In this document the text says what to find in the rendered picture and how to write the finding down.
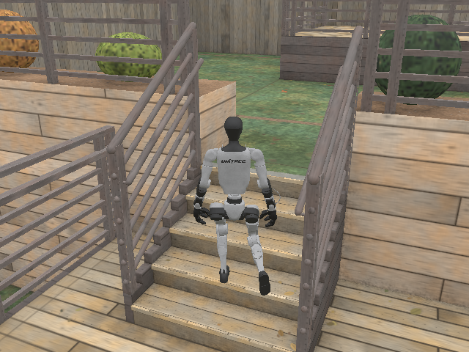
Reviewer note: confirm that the stairs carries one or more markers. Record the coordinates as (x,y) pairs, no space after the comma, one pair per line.
(260,319)

